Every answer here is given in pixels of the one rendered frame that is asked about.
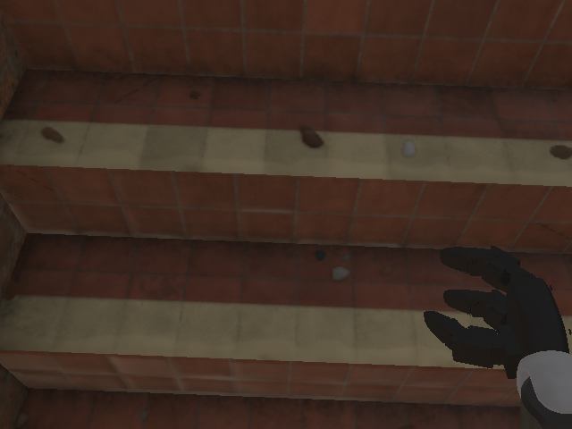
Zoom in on robot right hand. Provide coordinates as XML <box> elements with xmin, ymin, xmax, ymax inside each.
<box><xmin>424</xmin><ymin>246</ymin><xmax>572</xmax><ymax>379</ymax></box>

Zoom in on robot right forearm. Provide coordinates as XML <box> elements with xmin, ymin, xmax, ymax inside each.
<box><xmin>517</xmin><ymin>350</ymin><xmax>572</xmax><ymax>429</ymax></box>

